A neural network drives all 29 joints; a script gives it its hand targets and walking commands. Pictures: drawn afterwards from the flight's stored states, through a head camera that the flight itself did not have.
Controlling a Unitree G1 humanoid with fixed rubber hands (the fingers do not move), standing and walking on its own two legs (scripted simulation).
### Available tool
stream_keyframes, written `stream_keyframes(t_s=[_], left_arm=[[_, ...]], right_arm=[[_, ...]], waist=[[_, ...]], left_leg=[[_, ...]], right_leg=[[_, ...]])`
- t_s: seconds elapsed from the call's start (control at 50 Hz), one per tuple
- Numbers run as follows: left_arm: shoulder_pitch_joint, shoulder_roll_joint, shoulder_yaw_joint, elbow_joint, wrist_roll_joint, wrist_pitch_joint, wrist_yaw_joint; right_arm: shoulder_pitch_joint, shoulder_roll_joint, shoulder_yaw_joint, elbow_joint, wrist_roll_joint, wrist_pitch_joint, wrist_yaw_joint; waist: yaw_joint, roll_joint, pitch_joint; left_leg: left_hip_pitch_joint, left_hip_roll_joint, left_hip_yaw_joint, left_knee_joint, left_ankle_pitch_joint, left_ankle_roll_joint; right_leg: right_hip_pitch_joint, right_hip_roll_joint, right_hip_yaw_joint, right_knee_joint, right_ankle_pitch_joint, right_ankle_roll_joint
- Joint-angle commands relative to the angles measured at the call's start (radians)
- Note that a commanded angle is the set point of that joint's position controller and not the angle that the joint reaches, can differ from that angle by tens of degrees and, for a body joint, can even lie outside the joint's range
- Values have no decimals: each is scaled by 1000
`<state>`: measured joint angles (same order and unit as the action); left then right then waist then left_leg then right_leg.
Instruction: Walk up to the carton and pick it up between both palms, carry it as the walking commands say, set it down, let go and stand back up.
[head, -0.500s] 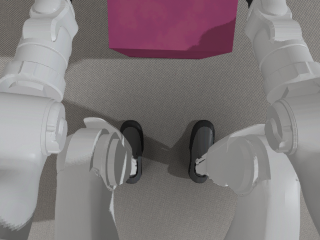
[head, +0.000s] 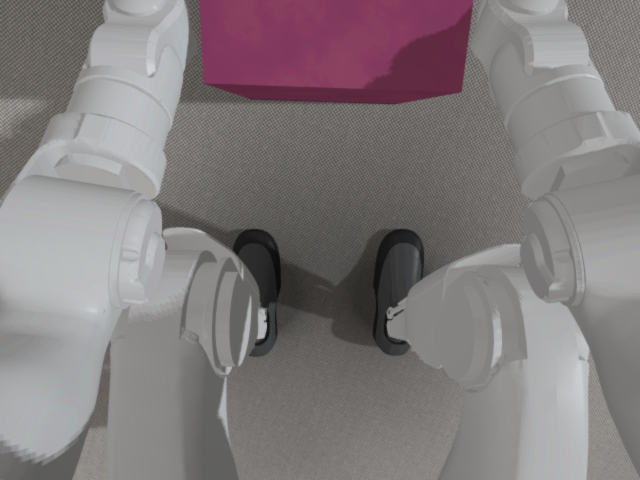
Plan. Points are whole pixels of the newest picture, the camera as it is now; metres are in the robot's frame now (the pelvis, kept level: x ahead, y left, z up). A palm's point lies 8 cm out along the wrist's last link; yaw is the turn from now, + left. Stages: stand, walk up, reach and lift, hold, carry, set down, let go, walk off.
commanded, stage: reach and lift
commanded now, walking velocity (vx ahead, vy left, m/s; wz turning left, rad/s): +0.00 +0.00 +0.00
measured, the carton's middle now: out of the picture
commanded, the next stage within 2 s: none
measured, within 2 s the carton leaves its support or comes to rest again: leaves its support in 0.60 s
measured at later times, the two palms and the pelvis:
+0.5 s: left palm out of the picture +0.55 +0.18 -0.18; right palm out of the picture +0.57 -0.12 -0.18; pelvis +0.00 +0.00 -0.02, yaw +0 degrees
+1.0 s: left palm out of the picture +0.55 +0.18 -0.11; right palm out of the picture +0.56 -0.11 -0.11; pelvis +0.01 +0.00 +0.01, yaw +2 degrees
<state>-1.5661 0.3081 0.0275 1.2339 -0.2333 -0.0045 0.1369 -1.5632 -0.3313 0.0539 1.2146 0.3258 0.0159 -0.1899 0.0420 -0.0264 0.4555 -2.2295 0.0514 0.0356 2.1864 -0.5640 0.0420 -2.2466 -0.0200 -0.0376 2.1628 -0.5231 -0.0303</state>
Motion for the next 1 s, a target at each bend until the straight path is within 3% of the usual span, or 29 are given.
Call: stream_keyframes(t_s=[0.0, 0.08, 0.18, 0.26, 0.36, 0.5, 0.64, 0.7, 0.76, 0.88, 0.98], left_arm=[[-288, -40, -24, -106, 2, -20, -36], [-347, -266, -69, -116, 12, -8, -96], [-458, -679, -103, -162, 55, 46, -231], [-458, -801, -68, -229, 95, 96, -295], [-423, -885, -65, -273, 94, 136, -341], [-479, -953, -119, -398, 36, 149, -358], [-605, -999, -229, -586, -35, 156, -339], [-593, -1026, -239, -594, -14, 163, -326], [-536, -1052, -210, -559, 37, 177, -311], [-447, -1070, -106, -480, 143, 218, -313], [-451, -1098, -90, -505, 171, 245, -325]], right_arm=[[-342, 174, 61, -146, 5, -15, 64], [-410, 400, 91, -163, -17, -2, 119], [-502, 827, 92, -186, -90, 43, 252], [-495, 950, 59, -222, -126, 81, 310], [-503, 1005, 57, -279, -127, 117, 342], [-538, 1082, 82, -380, -104, 132, 345], [-525, 1124, 68, -442, -124, 145, 309], [-486, 1142, 34, -436, -160, 157, 311], [-460, 1147, 7, -427, -196, 172, 322], [-416, 1147, -38, -396, -272, 213, 346], [-432, 1157, -26, -442, -286, 232, 349]], waist=[[95, -22, -1245], [92, -21, -1212], [79, -24, -1131], [92, -18, -1111], [91, -21, -1134], [79, -32, -1371], [3, 25, -1647], [-22, 59, -1641], [-19, 75, -1576], [2, 47, -1428], [-2, 24, -1517]], left_leg=[[560, -96, -50, -184, 333, -45], [542, -104, -50, -174, 321, -40], [491, -126, -38, -151, 271, -28], [477, -134, -12, -135, 255, -20], [491, -135, 7, -117, 260, -15], [565, -139, 18, -96, 350, -23], [669, -156, 16, -107, 453, -53], [704, -165, 14, -130, 456, -60], [692, -172, 8, -167, 418, -62], [580, -182, 13, -232, 296, -53], [598, -183, 21, -251, 298, -51]], right_leg=[[644, 102, 68, -110, 269, 44], [626, 115, 62, -103, 263, 43], [572, 137, 37, -89, 215, 34], [543, 147, 21, -78, 198, 28], [532, 146, 11, -67, 186, 26], [640, 154, -8, -44, 289, 30], [714, 161, -22, -47, 399, 23], [628, 162, -34, -71, 368, 25], [540, 160, -40, -99, 310, 28], [475, 161, -40, -158, 199, 36], [535, 165, -42, -189, 211, 41]])
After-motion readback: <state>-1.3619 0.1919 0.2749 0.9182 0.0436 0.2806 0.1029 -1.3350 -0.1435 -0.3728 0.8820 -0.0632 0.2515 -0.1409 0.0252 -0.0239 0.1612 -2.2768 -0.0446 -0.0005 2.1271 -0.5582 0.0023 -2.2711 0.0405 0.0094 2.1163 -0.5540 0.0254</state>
